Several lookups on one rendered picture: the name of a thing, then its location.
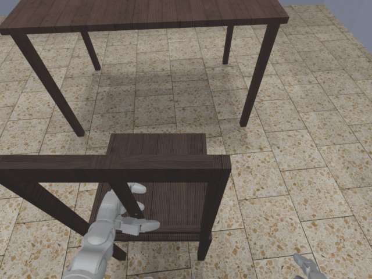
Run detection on table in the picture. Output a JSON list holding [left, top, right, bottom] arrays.
[[0, 0, 289, 137]]

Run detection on left robot forearm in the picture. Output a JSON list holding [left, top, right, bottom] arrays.
[[62, 220, 116, 279]]

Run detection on robot right hand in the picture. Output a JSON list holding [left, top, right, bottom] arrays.
[[293, 253, 327, 279]]

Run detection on robot left hand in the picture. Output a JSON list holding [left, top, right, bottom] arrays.
[[96, 183, 160, 236]]

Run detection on chair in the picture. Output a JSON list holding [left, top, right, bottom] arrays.
[[0, 133, 232, 261]]

